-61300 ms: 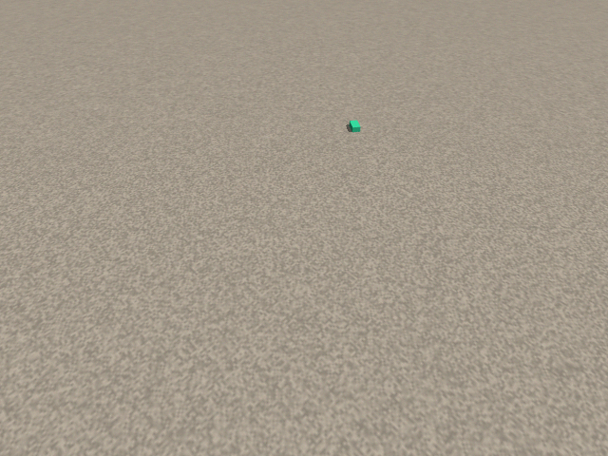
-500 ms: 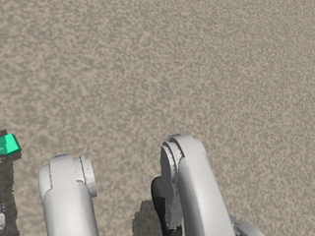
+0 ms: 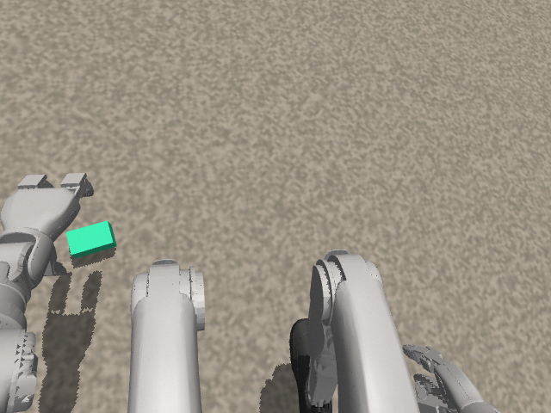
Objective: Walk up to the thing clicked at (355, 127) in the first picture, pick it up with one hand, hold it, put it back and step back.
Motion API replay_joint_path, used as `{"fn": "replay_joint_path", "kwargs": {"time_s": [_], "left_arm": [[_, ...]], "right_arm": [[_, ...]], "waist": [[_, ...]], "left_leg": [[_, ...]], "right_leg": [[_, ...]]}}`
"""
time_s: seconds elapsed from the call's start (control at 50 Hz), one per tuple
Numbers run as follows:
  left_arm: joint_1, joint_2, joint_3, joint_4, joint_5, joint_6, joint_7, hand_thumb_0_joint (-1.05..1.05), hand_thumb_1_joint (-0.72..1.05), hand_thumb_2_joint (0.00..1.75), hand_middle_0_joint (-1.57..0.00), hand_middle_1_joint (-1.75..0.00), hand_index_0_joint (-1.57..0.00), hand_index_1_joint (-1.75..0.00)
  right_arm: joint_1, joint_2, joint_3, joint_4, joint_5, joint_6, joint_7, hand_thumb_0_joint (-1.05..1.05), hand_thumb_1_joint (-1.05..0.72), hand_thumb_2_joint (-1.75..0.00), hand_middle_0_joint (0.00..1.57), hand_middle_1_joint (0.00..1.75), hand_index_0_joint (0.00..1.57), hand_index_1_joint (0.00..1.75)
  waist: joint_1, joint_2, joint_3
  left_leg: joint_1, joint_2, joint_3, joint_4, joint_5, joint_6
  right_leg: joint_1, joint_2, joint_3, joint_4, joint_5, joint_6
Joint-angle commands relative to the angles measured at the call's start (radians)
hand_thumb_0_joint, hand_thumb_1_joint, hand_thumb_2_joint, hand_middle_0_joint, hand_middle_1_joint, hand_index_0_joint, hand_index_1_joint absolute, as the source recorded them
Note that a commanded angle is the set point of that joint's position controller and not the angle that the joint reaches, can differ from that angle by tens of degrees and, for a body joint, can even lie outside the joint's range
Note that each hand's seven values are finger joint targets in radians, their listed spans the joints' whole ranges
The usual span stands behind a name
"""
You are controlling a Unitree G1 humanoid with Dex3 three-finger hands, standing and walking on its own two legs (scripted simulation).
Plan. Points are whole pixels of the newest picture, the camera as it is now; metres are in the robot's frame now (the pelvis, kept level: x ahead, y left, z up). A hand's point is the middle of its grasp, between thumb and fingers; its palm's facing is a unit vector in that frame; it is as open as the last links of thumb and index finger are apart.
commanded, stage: withdraw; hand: left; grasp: from above
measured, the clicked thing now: (92, 239) +0.43 +0.32 -0.33
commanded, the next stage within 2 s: home in 0.14 s
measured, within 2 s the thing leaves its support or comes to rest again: neither
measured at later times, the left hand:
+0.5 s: hand (23, 213) +0.39 +0.32 -0.06, palm faces -0.36 -0.19 -0.91, open 11.9 cm
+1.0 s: hand out of the picture +0.25 +0.23 +0.16, palm faces -0.09 -0.86 -0.50, open 7.4 cm
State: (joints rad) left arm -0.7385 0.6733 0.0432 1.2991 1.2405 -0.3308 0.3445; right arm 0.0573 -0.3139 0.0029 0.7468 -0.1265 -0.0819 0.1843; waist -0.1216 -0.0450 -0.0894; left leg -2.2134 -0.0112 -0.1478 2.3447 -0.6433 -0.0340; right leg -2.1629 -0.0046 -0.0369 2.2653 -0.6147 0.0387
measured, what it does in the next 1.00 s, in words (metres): rises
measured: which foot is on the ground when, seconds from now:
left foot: down 0.00-1.00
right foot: down 0.00-1.00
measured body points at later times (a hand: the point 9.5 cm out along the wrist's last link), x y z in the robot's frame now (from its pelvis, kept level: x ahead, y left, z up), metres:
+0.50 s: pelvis +0.02 +0.01 +0.06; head +0.20 +0.04 +0.47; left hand +0.40 +0.32 +0.00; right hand +0.11 -0.25 -0.07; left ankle +0.10 +0.13 -0.31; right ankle +0.12 -0.13 -0.31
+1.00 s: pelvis +0.04 +0.00 +0.24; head +0.14 +0.03 +0.68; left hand +0.26 +0.27 +0.20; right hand +0.28 -0.21 +0.17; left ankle +0.09 +0.13 -0.31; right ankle +0.12 -0.13 -0.31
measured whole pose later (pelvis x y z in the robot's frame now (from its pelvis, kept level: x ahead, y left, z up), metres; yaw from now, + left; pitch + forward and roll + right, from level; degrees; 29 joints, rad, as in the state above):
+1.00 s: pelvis +0.04 +0.00 +0.24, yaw +4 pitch +22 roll -4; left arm 0.20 0.34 0.00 0.08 0.24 0.25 0.05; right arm 0.08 -0.22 0.00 0.54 0.03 -0.11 -0.03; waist -0.02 0.02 -0.19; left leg -1.37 0.03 -0.08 1.58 -0.60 -0.02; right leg -1.34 -0.02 -0.03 1.52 -0.58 0.03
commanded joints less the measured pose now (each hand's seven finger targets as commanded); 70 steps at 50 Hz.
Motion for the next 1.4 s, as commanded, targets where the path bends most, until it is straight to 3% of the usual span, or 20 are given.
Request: {"fn": "replay_joint_path", "kwargs": {"time_s": [0.0, 0.06, 0.1, 0.16, 0.22, 0.26, 0.28, 0.3, 0.36, 0.42, 0.46, 0.52, 0.58, 0.66, 0.72, 0.8, 0.96, 1.06, 1.22, 1.38], "left_arm": [[-0.356, 0.28, 0.074, -0.048, 0.042, -0.028, 0.113, 0.0, -0.45, 0.95, -0.13, -0.96, -0.14, -0.96], [-0.355, 0.274, 0.099, -0.038, 0.059, -0.016, 0.173, 0.0, -0.44, 0.95, -0.12, -0.97, -0.13, -0.96], [-0.336, 0.316, 0.151, -0.128, 0.06, 0.006, 0.21, 0.0, -0.43, 0.94, -0.14, -0.95, -0.14, -0.94], [-0.278, 0.311, 0.166, -0.226, 0.032, 0.069, 0.228, 0.0, -0.42, 0.92, -0.15, -0.92, -0.15, -0.92], [-0.228, 0.315, 0.181, -0.31, -0.009, 0.139, 0.215, 0.0, -0.43, 0.93, -0.14, -0.91, -0.15, -0.91], [-0.175, 0.269, 0.145, -0.292, -0.037, 0.178, 0.178, 0.0, -0.27, 0.92, -0.24, -0.75, -0.22, -0.75], [-0.176, 0.284, 0.155, -0.312, -0.056, 0.193, 0.157, 0.0, -0.19, 0.9, -0.24, -0.67, -0.22, -0.67], [-0.154, 0.278, 0.152, -0.326, -0.081, 0.205, 0.13, 0.0, -0.11, 0.86, -0.23, -0.59, -0.21, -0.59], [0.001, 0.16, 0.093, -0.422, -0.198, 0.245, 0.027, 0.0, 0.06, 0.84, -0.21, -0.49, -0.2, -0.51], [0.189, 0.056, 0.03, -0.586, -0.327, 0.276, -0.092, 0.0, 0.3, 0.9, -0.22, -0.43, -0.21, -0.44], [0.221, 0.052, 0.028, -0.745, -0.405, 0.285, -0.159, 0.0, 0.46, 0.96, -0.22, -0.43, -0.22, -0.44], [0.309, 0.015, 0.022, -0.852, -0.523, 0.301, -0.224, 0.0, 0.7, 0.96, -0.22, -0.38, -0.21, -0.38], [0.353, 0.024, 0.06, -0.999, -0.602, 0.298, -0.245, 0.0, 0.9, 0.91, -0.2, -0.31, -0.2, -0.3], [0.459, -0.014, 0.089, -1.101, -0.653, 0.312, -0.231, 0.0, 0.9, 0.9, -0.2, -0.3, -0.2, -0.3], [0.57, -0.076, 0.079, -1.185, -0.712, 0.353, -0.228, 0.0, 0.9, 0.9, -0.2, -0.3, -0.2, -0.3], [0.705, -0.151, 0.041, -1.281, -0.831, 0.438, -0.256, 0.0, 0.91, 0.93, -0.21, -0.32, -0.21, -0.32], [0.892, -0.196, 0.039, -1.455, -1.064, 0.577, -0.275, 0.0, 0.9, 0.9, -0.2, -0.3, -0.2, -0.3], [1.023, -0.259, 0.033, -1.508, -1.153, 0.638, -0.264, 0.0, 0.9, 0.9, -0.2, -0.3, -0.2, -0.3], [1.182, -0.336, 0.047, -1.655, -1.27, 0.747, -0.264, 0.0, 0.9, 0.9, -0.2, -0.3, -0.2, -0.3], [1.258, -0.371, 0.059, -1.638, -1.308, 0.787, -0.298, 0.0, 0.9, 0.9, -0.2, -0.3, -0.2, -0.3]], "right_arm": [[0.145, -0.203, -0.051, -0.018, -0.021, -0.007, -0.037, 0.0, -0.89, -0.9, 0.2, 0.3, 0.2, 0.3], [0.156, -0.211, -0.062, -0.004, -0.034, -0.015, -0.038, 0.0, -0.89, -0.89, 0.2, 0.3, 0.2, 0.3], [0.163, -0.223, -0.079, 0.003, -0.034, -0.018, -0.04, 0.0, -0.89, -0.89, 0.2, 0.3, 0.2, 0.3], [0.183, -0.231, -0.108, -0.01, -0.018, -0.018, -0.034, 0.0, -0.89, -0.89, 0.2, 0.3, 0.2, 0.3], [0.212, -0.233, -0.129, -0.03, 0.008, -0.007, -0.039, 0.0, -0.89, -0.89, 0.2, 0.3, 0.2, 0.3], [0.232, -0.222, -0.129, -0.031, 0.017, -0.003, -0.038, 0.0, -0.89, -0.9, 0.2, 0.3, 0.2, 0.3], [0.241, -0.222, -0.131, -0.028, 0.025, 0.001, -0.039, 0.0, -0.89, -0.9, 0.2, 0.3, 0.2, 0.3], [0.252, -0.216, -0.133, -0.032, 0.032, 0.002, -0.04, 0.0, -0.89, -0.9, 0.2, 0.3, 0.2, 0.3], [0.257, -0.193, -0.138, -0.07, 0.061, 0.008, -0.041, 0.0, -0.89, -0.9, 0.2, 0.3, 0.2, 0.3], [0.224, -0.183, -0.143, -0.122, 0.098, 0.013, -0.057, 0.0, -0.89, -0.9, 0.2, 0.3, 0.2, 0.3], [0.195, -0.175, -0.145, -0.147, 0.113, 0.014, -0.075, 0.0, -0.9, -0.9, 0.2, 0.3, 0.2, 0.3], [0.16, -0.151, -0.131, -0.162, 0.126, 0.009, -0.101, 0.0, -0.9, -0.9, 0.2, 0.3, 0.2, 0.3], [0.13, -0.133, -0.119, -0.189, 0.137, 0.0, -0.124, 0.0, -0.9, -0.9, 0.2, 0.3, 0.2, 0.3], [0.08, -0.113, -0.106, -0.218, 0.148, -0.017, -0.152, 0.0, -0.9, -0.9, 0.2, 0.3, 0.2, 0.3], [0.057, -0.108, -0.105, -0.246, 0.153, -0.023, -0.171, 0.0, -0.9, -0.9, 0.2, 0.3, 0.2, 0.3], [0.031, -0.097, -0.1, -0.284, 0.158, -0.036, -0.198, 0.0, -0.9, -0.9, 0.2, 0.3, 0.2, 0.3], [0.052, -0.06, -0.065, -0.338, 0.165, -0.078, -0.25, 0.0, -0.9, -0.9, 0.2, 0.3, 0.2, 0.3], [0.109, -0.038, -0.042, -0.355, 0.165, -0.107, -0.285, 0.0, -0.9, -0.9, 0.2, 0.3, 0.2, 0.3], [0.172, -0.011, -0.012, -0.389, 0.159, -0.154, -0.352, 0.0, -0.9, -0.9, 0.2, 0.3, 0.2, 0.3], [0.181, -0.009, -0.012, -0.401, 0.146, -0.194, -0.383, 0.0, -0.9, -0.9, 0.2, 0.3, 0.2, 0.3]], "waist": [[-0.048, 0.255, -0.508], [-0.035, 0.338, -0.568], [0.0, 0.412, -0.679], [0.02, 0.453, -0.811], [0.02, 0.427, -0.835], [0.014, 0.339, -0.774], [0.023, 0.321, -0.776], [0.029, 0.315, -0.785], [0.045, 0.24, -0.791], [0.048, 0.171, -0.711], [0.055, 0.171, -0.681], [0.049, 0.105, -0.597], [0.07, 0.125, -0.586], [0.095, 0.18, -0.589], [0.097, 0.216, -0.585], [0.074, 0.163, -0.539], [0.06, 0.124, -0.404], [0.062, 0.138, -0.365], [0.075, 0.141, -0.249], [0.072, 0.08, -0.136]], "left_leg": [[0.359, -0.022, 0.127, -0.228, -0.045, 0.053], [0.442, -0.022, 0.117, -0.255, -0.04, 0.044], [0.521, -0.025, 0.116, -0.276, 0.011, 0.04], [0.628, -0.02, 0.114, -0.311, 0.086, 0.029], [0.636, -0.014, 0.117, -0.34, 0.122, 0.033], [0.568, -0.013, 0.13, -0.342, 0.106, 0.05], [0.562, -0.013, 0.126, -0.351, 0.102, 0.055], [0.558, -0.016, 0.125, -0.358, 0.101, 0.06], [0.596, -0.014, 0.108, -0.429, 0.087, 0.065], [0.618, -0.011, 0.072, -0.528, 0.022, 0.064], [0.651, -0.004, 0.056, -0.58, 0.003, 0.06], [0.658, 0.005, 0.073, -0.614, 0.025, 0.066], [0.707, 0.009, 0.083, -0.669, 0.027, 0.068], [0.818, 0.013, 0.1, -0.749, 0.042, 0.06], [0.923, 0.015, 0.089, -0.842, 0.039, 0.05], [1.01, 0.015, 0.088, -0.927, 0.026, 0.053], [1.168, 0.015, 0.078, -1.111, -0.003, 0.053], [1.322, 0.017, 0.064, -1.236, 0.143, 0.04], [1.508, 0.018, 0.076, -1.414, 0.272, 0.033], [1.544, 0.01, 0.098, -1.482, 0.295, 0.043]], "right_leg": [[0.19, 0.039, -0.073, -0.231, -0.071, -0.079], [0.164, 0.036, -0.102, -0.191, -0.047, -0.077], [0.166, 0.025, -0.123, -0.165, 0.011, -0.07], [0.202, 0.023, -0.12, -0.163, 0.083, -0.079], [0.255, 0.018, -0.106, -0.207, 0.128, -0.086], [0.299, 0.022, -0.091, -0.272, 0.127, -0.078], [0.313, 0.021, -0.086, -0.285, 0.126, -0.077], [0.345, 0.02, -0.08, -0.299, 0.124, -0.075], [0.439, 0.025, -0.079, -0.37, 0.108, -0.071], [0.479, 0.027, -0.077, -0.432, 0.071, -0.065], [0.521, 0.027, -0.07, -0.468, 0.071, -0.063], [0.594, 0.027, -0.051, -0.545, 0.094, -0.057], [0.655, 0.022, -0.031, -0.604, 0.09, -0.059], [0.725, 0.018, -0.009, -0.667, 0.091, -0.065], [0.777, 0.014, -0.012, -0.721, 0.081, -0.064], [0.878, 0.014, -0.01, -0.84, 0.064, -0.057], [1.083, 0.017, 0.007, -1.056, 0.032, -0.052], [1.229, 0.019, 0.0, -1.161, 0.152, -0.054], [1.448, 0.025, -0.019, -1.358, 0.266, -0.044], [1.518, 0.031, -0.038, -1.46, 0.269, -0.039]]}}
